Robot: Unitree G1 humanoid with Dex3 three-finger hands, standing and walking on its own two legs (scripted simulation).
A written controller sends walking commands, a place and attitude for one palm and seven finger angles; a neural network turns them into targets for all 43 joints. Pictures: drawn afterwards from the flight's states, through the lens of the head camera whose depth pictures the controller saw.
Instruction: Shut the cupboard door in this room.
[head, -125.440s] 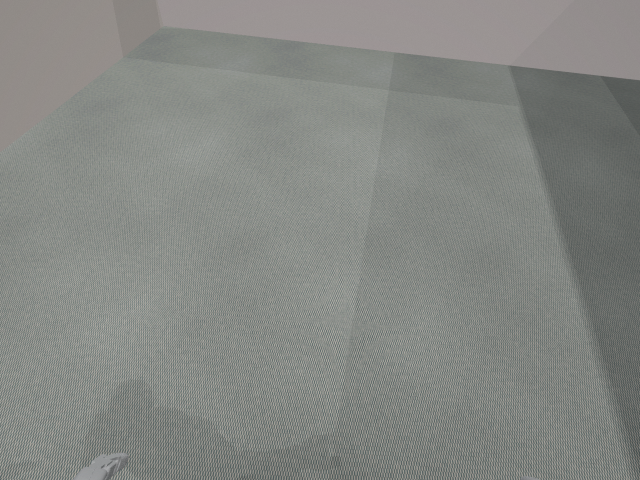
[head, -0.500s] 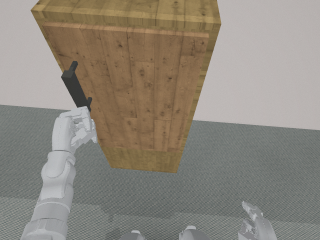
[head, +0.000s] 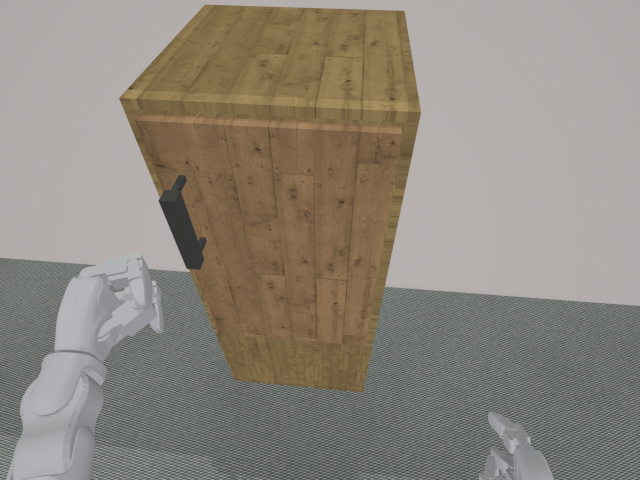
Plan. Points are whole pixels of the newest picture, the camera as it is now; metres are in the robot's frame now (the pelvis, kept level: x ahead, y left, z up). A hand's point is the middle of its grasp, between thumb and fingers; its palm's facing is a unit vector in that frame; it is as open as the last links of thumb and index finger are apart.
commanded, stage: draw the hand back to the body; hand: left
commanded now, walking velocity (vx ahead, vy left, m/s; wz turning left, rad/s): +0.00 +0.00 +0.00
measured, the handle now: (188, 223) +0.49 +0.25 +0.03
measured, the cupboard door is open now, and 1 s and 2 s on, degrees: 0 0 0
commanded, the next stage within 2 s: step back with the hand held close in 1.06 s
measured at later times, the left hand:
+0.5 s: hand (63, 317) +0.23 +0.26 +0.17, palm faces +0.41 -0.84 -0.35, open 4.7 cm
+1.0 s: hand (42, 333) +0.20 +0.25 +0.18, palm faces +0.46 -0.80 -0.38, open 7.4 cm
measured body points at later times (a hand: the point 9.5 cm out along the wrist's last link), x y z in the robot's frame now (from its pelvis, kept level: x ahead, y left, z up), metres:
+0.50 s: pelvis +0.01 +0.00 +0.03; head -0.01 -0.02 +0.48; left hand +0.20 +0.30 +0.19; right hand +0.20 -0.21 -0.06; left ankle -0.03 +0.09 -0.71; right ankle +0.03 -0.10 -0.71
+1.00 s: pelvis +0.01 -0.01 +0.03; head -0.01 -0.04 +0.48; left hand +0.17 +0.29 +0.20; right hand +0.20 -0.23 -0.06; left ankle -0.03 +0.09 -0.71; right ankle +0.03 -0.10 -0.71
